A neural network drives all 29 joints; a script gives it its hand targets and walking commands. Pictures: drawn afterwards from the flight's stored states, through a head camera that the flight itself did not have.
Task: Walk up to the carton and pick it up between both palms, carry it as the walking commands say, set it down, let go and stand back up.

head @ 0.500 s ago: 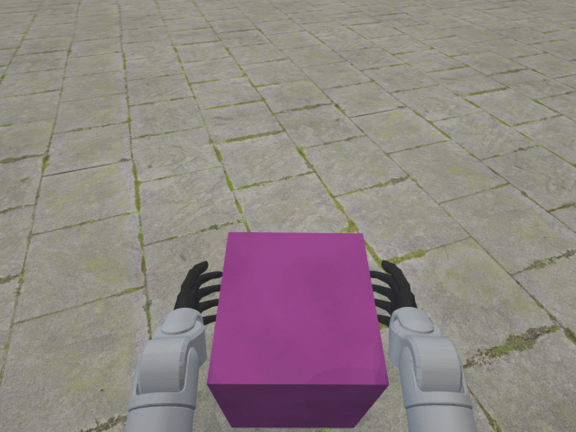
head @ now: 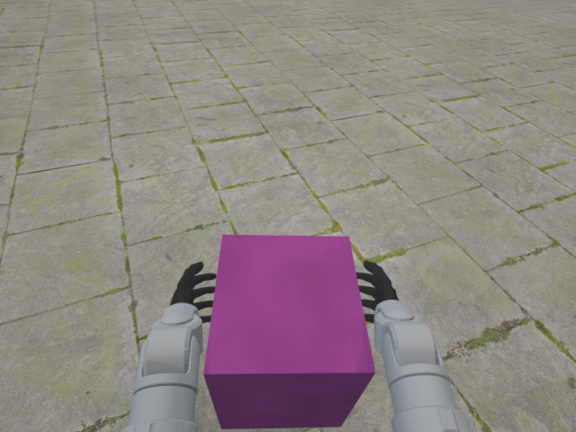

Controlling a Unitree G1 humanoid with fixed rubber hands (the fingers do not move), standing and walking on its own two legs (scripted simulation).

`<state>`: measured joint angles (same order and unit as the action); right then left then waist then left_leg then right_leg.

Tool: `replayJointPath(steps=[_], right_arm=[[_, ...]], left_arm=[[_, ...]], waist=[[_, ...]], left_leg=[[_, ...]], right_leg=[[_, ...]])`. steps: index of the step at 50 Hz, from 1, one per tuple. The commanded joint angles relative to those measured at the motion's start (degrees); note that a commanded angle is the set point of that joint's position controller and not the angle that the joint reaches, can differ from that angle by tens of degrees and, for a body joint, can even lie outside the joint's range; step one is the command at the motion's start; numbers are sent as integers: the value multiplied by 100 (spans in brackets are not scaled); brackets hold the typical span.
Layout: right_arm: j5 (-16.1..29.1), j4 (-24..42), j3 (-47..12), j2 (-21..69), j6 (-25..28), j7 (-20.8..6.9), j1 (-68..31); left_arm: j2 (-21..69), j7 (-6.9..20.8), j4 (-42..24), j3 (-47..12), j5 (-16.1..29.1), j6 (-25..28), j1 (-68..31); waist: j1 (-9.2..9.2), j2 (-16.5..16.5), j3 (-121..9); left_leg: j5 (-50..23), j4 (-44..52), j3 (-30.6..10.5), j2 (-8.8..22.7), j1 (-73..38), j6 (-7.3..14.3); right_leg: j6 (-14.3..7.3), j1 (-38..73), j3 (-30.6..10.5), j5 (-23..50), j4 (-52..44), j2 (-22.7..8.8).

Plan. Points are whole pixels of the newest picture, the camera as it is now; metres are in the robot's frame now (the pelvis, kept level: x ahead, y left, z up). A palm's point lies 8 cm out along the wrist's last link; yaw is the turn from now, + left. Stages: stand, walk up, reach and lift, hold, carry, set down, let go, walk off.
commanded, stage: set down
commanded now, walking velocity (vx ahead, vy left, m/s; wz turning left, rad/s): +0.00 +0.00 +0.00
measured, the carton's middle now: (283, 334) +0.29 +0.03 -0.05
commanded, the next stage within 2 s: none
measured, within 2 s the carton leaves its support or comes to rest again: neither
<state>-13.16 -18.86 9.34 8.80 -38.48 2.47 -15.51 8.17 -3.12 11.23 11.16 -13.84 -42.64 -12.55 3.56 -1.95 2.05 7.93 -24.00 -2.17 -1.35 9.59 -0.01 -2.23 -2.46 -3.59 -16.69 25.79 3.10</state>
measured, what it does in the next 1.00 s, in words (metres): lowers itself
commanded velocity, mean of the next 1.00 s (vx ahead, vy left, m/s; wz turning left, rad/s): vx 0.00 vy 0.00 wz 0.00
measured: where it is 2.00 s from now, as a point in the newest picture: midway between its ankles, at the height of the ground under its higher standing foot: outside the picture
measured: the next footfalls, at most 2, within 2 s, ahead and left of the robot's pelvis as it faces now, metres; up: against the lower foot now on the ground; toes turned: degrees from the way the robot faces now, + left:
none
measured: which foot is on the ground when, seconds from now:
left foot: down 0.00-1.00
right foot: down 0.00-1.00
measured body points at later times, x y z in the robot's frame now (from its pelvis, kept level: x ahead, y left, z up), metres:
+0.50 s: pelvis -0.04 +0.02 -0.03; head +0.04 +0.04 +0.42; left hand +0.31 +0.17 -0.05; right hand +0.33 -0.12 -0.05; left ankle +0.06 +0.12 -0.74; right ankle -0.02 -0.10 -0.74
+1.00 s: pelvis -0.03 +0.00 -0.08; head +0.14 +0.02 +0.34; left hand +0.33 +0.17 -0.15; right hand +0.36 -0.12 -0.15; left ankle +0.06 +0.12 -0.74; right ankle -0.02 -0.10 -0.74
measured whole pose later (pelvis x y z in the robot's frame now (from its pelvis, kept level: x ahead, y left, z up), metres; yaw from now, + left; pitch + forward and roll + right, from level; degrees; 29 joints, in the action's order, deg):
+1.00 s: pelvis -0.03 +0.00 -0.08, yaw +0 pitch +26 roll -1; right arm -12.8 -36.8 21.2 8.4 -9.8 2.4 -32.7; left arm 9.7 -2.6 27.6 23.9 -15.6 -11.9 -27.8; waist 2.5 -1.8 -5.1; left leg 14.3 -53.7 -3.2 -0.9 65.8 -0.5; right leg -1.7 -59.0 -1.4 -25.0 57.6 5.3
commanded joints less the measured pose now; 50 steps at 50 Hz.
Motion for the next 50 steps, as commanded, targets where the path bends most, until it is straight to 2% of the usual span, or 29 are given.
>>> replayJointPath(steps=[1,5,8,12,17,26,34,43,50], right_arm=[[1029,-307,-2265,5292,476,-1496,-2909],[640,-1242,-1552,5218,866,-1749,-3732],[443,-1657,-1185,5152,1209,-1867,-4333],[246,-2120,-869,5049,1588,-1910,-4713],[110,-2427,-711,4973,1935,-1891,-4766],[92,-2247,-991,4912,2458,-1791,-4533],[181,-2157,-1392,5160,2824,-1596,-4452],[387,-1983,-1830,5308,3006,-1296,-4330],[522,-1998,-1901,5219,3057,-1127,-4428]], left_arm=[[5647,1368,388,-2732,1278,356,-2968],[6023,1328,1388,-2051,954,641,-3532],[6107,1233,1857,-1638,704,951,-3907],[6072,1088,2171,-1365,490,1333,-4165],[5908,981,2190,-1316,343,1743,-4284],[5796,952,1957,-1646,214,2408,-4101],[5401,1068,1884,-1834,148,2896,-4290],[5141,1230,1893,-2099,269,3126,-4272],[5040,1210,2073,-2095,322,3187,-4356]], waist=[[-104,332,-1147],[-118,455,-1158],[-59,434,-1233],[-50,288,-1505],[-54,196,-1969],[-145,239,-2740],[-73,94,-3525],[-37,32,-4486],[-71,90,-4857]], left_leg=[[-439,-83,-303,-193,-1843,-61],[455,-145,-433,-142,-1641,-103],[802,-299,-524,-101,-1456,-70],[885,-501,-624,-52,-1318,-23],[587,-743,-691,-65,-1136,-4],[-159,-1267,-604,-229,-652,-31],[-797,-1968,-263,-428,413,77],[-1337,-2787,-172,-514,1491,93],[-1347,-3296,-159,-523,2245,58]], right_leg=[[-225,-1792,-396,296,-590,70],[-342,-2398,-383,-448,-327,61],[-386,-2850,-383,-703,-63,76],[-401,-3224,-412,-710,233,97],[-372,-3548,-415,-484,503,137],[-256,-4014,-311,-51,896,260],[-62,-4286,-245,379,1375,370],[186,-4687,-273,1061,2022,438],[275,-5308,-262,1089,2506,495]])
